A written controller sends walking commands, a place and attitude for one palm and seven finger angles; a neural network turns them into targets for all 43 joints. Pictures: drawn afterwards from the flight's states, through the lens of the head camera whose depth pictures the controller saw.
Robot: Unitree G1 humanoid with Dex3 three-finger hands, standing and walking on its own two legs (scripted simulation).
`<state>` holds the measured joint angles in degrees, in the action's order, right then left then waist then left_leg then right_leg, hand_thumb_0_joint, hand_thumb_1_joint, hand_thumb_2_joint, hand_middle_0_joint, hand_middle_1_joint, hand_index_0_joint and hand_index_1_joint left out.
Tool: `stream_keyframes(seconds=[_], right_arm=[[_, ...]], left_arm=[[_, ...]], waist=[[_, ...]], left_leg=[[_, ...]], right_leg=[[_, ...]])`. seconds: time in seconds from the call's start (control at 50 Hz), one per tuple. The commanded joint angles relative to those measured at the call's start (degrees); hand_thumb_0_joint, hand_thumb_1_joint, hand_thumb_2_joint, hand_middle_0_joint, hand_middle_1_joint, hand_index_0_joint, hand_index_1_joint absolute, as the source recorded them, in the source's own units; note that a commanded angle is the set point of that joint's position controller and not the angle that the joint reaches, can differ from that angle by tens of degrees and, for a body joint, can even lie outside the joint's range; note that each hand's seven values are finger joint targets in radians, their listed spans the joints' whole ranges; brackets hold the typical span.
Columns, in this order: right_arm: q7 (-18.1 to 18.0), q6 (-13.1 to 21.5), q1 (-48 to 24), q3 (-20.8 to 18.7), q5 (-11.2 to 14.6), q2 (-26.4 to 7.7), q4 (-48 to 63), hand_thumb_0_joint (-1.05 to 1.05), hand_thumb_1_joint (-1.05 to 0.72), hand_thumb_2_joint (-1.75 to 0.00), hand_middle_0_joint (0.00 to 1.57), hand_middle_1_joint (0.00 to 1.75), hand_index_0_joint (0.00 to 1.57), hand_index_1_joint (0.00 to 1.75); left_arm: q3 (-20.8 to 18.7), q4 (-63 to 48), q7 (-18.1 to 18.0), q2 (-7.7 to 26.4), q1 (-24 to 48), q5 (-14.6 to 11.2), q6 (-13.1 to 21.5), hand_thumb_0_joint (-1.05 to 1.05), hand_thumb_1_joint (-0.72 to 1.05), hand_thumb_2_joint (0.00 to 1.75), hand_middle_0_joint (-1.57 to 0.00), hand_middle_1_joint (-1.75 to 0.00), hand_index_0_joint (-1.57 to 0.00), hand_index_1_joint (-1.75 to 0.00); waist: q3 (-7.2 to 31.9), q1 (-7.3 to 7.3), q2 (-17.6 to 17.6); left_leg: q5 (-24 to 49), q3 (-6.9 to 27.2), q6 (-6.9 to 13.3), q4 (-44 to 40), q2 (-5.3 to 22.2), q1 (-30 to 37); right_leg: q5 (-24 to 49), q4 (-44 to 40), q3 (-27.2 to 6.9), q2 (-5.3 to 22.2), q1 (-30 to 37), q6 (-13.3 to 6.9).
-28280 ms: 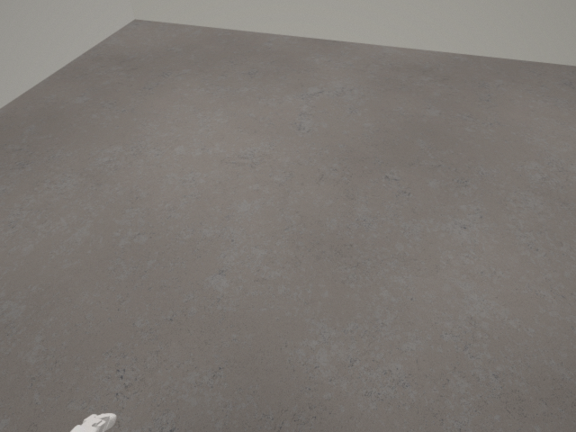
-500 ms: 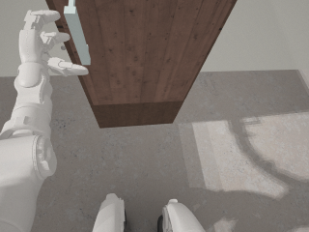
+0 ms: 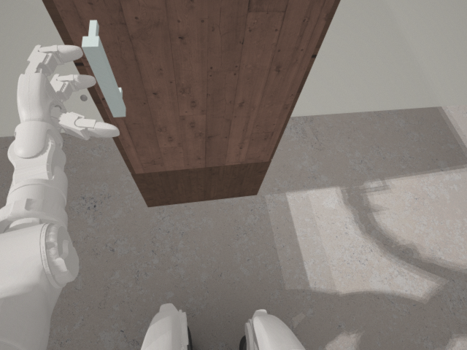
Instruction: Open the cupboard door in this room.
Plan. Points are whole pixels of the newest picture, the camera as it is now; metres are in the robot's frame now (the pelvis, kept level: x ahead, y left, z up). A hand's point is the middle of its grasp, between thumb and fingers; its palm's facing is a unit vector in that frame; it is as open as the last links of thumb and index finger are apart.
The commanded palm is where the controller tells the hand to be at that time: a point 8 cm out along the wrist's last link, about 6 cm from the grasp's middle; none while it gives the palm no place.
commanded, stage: move the hooked fingers beside the handle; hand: left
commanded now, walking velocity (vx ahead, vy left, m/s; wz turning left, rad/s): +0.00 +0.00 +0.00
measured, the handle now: (107, 73) +0.57 +0.18 +0.08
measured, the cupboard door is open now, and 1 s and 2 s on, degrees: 0 0 0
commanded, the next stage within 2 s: slide the fingers in behind the handle in 0.96 s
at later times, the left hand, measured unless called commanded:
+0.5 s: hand (69, 102) +0.50 +0.22 +0.08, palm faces +0.08 -1.00 -0.01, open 14.0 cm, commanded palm +0.48 +0.26 +0.08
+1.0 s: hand (75, 97) +0.51 +0.22 +0.08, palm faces +0.08 -1.00 -0.01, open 14.0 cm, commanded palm +0.49 +0.26 +0.08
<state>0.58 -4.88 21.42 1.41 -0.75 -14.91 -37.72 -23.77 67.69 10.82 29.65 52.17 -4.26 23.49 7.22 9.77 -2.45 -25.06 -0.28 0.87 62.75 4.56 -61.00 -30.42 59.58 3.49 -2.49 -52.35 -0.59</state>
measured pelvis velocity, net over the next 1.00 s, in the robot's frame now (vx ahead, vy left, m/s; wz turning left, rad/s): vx -0.01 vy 0.00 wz -0.01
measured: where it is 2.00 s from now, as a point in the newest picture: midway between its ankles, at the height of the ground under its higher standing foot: outside the picture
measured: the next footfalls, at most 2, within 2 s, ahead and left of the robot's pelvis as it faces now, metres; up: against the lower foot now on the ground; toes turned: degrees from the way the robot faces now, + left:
none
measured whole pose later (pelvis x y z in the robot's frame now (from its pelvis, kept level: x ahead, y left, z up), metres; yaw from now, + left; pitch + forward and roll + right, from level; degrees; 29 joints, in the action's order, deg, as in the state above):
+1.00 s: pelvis -0.01 +0.00 +0.00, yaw -1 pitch +23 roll -4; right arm -0.5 -4.2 22.9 2.1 -0.8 -15.3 -38.2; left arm -25.2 69.5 12.7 33.0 54.5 -4.3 22.0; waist 6.7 10.7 -2.5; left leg -24.2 -0.5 1.3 63.4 4.8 -62.8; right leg -29.3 60.1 3.1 -2.8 -54.3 -0.2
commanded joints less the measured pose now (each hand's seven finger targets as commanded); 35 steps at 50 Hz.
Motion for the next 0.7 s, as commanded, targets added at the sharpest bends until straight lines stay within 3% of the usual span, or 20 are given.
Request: stream_keyframes(seconds=[0.0,0.02,0.08,0.1,0.12,0.2,0.22,0.26,0.36,0.4,0.46,0.54,0.56,0.58,0.62,0.64,0.68], right_arm=[[-1.3,0.4,10.5,-3.4,-0.1,-10.7,2.6,0.0,-0.9,-0.9,0.2,0.3,0.2,0.3],[-1.4,0.4,10.2,-3.4,0.0,-10.7,2.9,0.0,-0.9,-0.9,0.2,0.3,0.2,0.3],[-1.6,0.3,9.7,-3.3,0.4,-10.6,3.0,0.0,-0.9,-0.9,0.2,0.3,0.2,0.3],[-1.8,0.4,10.0,-3.3,0.3,-10.7,2.8,0.0,-0.9,-0.9,0.2,0.3,0.2,0.3],[-2.0,0.4,9.8,-3.4,0.4,-10.9,2.8,0.0,-0.9,-0.9,0.2,0.3,0.2,0.3],[-2.2,0.6,10.0,-3.4,0.5,-10.9,2.6,0.0,-0.9,-0.9,0.2,0.3,0.2,0.3],[-2.1,0.7,9.6,-3.4,0.6,-10.8,2.4,0.0,-0.9,-0.9,0.2,0.3,0.2,0.3],[-2.3,0.8,9.6,-3.4,0.7,-11.1,2.0,0.0,-0.9,-0.9,0.2,0.3,0.2,0.3],[-2.6,1.2,9.7,-3.3,0.4,-11.1,1.8,0.0,-0.9,-0.9,0.2,0.3,0.2,0.3],[-2.4,1.4,9.9,-3.3,0.4,-11.0,1.7,0.0,-0.9,-0.9,0.2,0.3,0.2,0.3],[-2.5,1.5,9.9,-3.3,0.3,-11.3,1.7,0.0,-0.9,-0.9,0.2,0.3,0.2,0.3],[-2.5,1.4,10.0,-3.1,0.2,-11.4,2.2,0.0,-0.9,-0.9,0.2,0.3,0.2,0.3],[-2.3,1.5,9.8,-2.8,0.2,-11.2,2.4,0.0,-0.9,-0.9,0.2,0.3,0.2,0.3],[-2.3,1.5,9.9,-2.9,0.2,-11.4,2.3,0.0,-0.9,-0.9,0.2,0.3,0.2,0.3],[-2.4,1.5,10.1,-3.0,0.1,-11.5,2.6,0.0,-0.9,-0.9,0.2,0.3,0.2,0.3],[-2.4,1.5,10.1,-3.0,0.2,-11.4,2.5,0.0,-0.9,-0.9,0.2,0.3,0.2,0.3],[-2.3,1.7,10.3,-3.1,0.1,-11.5,2.3,0.0,-0.9,-0.9,0.2,0.3,0.2,0.3]], left_arm=[[-4.4,-12.6,0.8,18.4,23.1,-1.4,4.0,0.0,-0.5,0.3,-0.3,-1.2,-0.3,-1.2],[-4.6,-12.5,1.1,19.0,22.0,-1.2,4.0,0.0,-0.5,0.3,-0.3,-1.2,-0.3,-1.2],[-2.3,-11.5,2.4,16.7,22.2,-1.6,3.5,0.0,-0.5,0.3,-0.3,-1.2,-0.3,-1.2],[-3.1,-12.1,2.6,17.5,23.2,-2.1,3.8,0.0,-0.5,0.3,-0.3,-1.2,-0.3,-1.2],[-3.8,-12.4,3.0,18.9,22.8,-2.1,3.8,0.0,-0.5,0.3,-0.3,-1.2,-0.3,-1.2],[-3.2,-12.8,4.4,18.0,22.5,-2.8,3.8,0.0,-0.5,0.3,-0.3,-1.2,-0.3,-1.2],[-1.2,-12.5,4.7,15.9,23.2,-3.0,3.6,0.0,-0.5,0.3,-0.3,-1.2,-0.3,-1.2],[-2.0,-10.4,4.9,17.1,22.8,-3.1,2.8,0.0,-0.5,0.3,-0.3,-1.2,-0.3,-1.2],[-2.7,-12.8,4.3,18.7,25.8,-2.7,3.4,0.0,-0.5,0.3,-0.3,-1.2,-0.3,-1.2],[-1.6,-12.0,4.0,16.7,26.0,-2.9,3.5,0.0,-0.5,0.3,-0.3,-1.2,-0.3,-1.2],[-2.0,-11.4,3.4,17.8,26.7,-2.1,3.1,0.0,-0.5,0.3,-0.3,-1.2,-0.3,-1.2],[-4.1,-10.1,2.8,20.6,24.8,-1.5,2.8,0.0,-0.5,0.3,-0.3,-1.2,-0.3,-1.2],[-2.5,-9.6,2.9,18.9,25.4,-1.5,2.5,0.0,-0.5,0.3,-0.3,-1.2,-0.3,-1.2],[-2.7,-9.5,2.8,19.4,25.8,-1.3,2.4,0.0,-0.5,0.3,-0.3,-1.2,-0.3,-1.2],[-3.2,-10.4,2.6,20.0,25.9,-1.2,3.0,0.0,-0.5,0.3,-0.3,-1.2,-0.3,-1.2],[-1.9,-10.4,2.6,18.5,26.4,-1.3,3.0,0.0,-0.5,0.3,-0.3,-1.2,-0.3,-1.2],[-2.4,-10.1,2.5,18.6,26.7,-1.4,2.9,0.0,-0.5,0.3,-0.3,-1.2,-0.3,-1.2]], waist=[[27.8,-0.36,-6.6],[28.6,-0.59,-6.7],[25.7,0.59,-5.4],[26.1,0.72,-5.3],[27.3,0.13,-6.7],[27.5,0.25,-6.5],[27.2,0.87,-7.1],[24.7,1.04,-5.9],[27.1,0.73,-8.5],[25.8,1.23,-7.8],[26.2,1.04,-9.0],[26.8,0.36,-7.6],[25.3,0.78,-7.7],[24.4,0.97,-7.4],[26.5,0.59,-7.9],[25.8,1.05,-8.3],[26.0,1.17,-7.7]], left_leg=[[24.5,3.0,1.2,-4.0,-2.3,29.0],[24.7,2.8,1.1,-3.9,-2.3,28.8],[22.3,2.6,1.3,-4.1,-2.2,27.6],[22.9,2.7,1.5,-3.9,-2.2,27.9],[22.9,2.6,1.2,-4.0,-2.2,28.3],[22.9,2.8,1.3,-4.0,-2.1,28.8],[22.2,2.9,1.2,-4.1,-2.1,29.4],[19.8,2.9,1.3,-4.2,-2.0,27.6],[20.3,3.4,1.1,-4.1,-1.7,29.6],[20.0,3.7,1.1,-4.1,-1.7,29.6],[19.3,4.0,0.8,-4.4,-1.6,30.3],[19.6,3.8,0.9,-4.3,-1.6,28.8],[18.1,3.7,0.9,-4.5,-1.7,27.7],[17.6,3.8,0.9,-4.7,-1.6,27.6],[18.4,4.1,0.9,-4.7,-1.5,28.8],[18.1,4.2,0.8,-4.9,-1.4,29.4],[17.7,4.3,0.8,-4.8,-1.4,29.3]], right_leg=[[26.1,-7.2,-1.9,-2.1,5.8,-0.2],[26.4,-7.0,-1.9,-2.0,6.2,-0.1],[25.0,-7.9,-2.1,-2.1,5.1,0.2],[25.5,-7.7,-2.2,-2.1,5.4,0.2],[25.4,-7.7,-2.3,-2.0,5.6,0.2],[25.1,-7.6,-2.2,-2.1,5.5,0.0],[24.1,-7.9,-2.1,-2.0,3.9,0.2],[21.8,-8.5,-2.1,-2.0,3.1,0.2],[20.7,-8.0,-2.0,-1.9,2.1,0.0],[19.8,-8.0,-1.8,-2.1,1.0,-0.2],[18.3,-8.0,-1.6,-2.0,-0.1,-0.2],[19.1,-7.7,-1.7,-2.0,1.5,-0.1],[17.9,-7.9,-1.6,-2.1,1.0,0.0],[17.2,-8.1,-1.4,-2.0,0.5,-0.1],[17.5,-7.7,-1.5,-2.1,0.6,-0.1],[16.7,-7.9,-1.3,-2.1,-0.5,-0.2],[16.4,-8.0,-1.2,-2.2,-0.6,-0.2]])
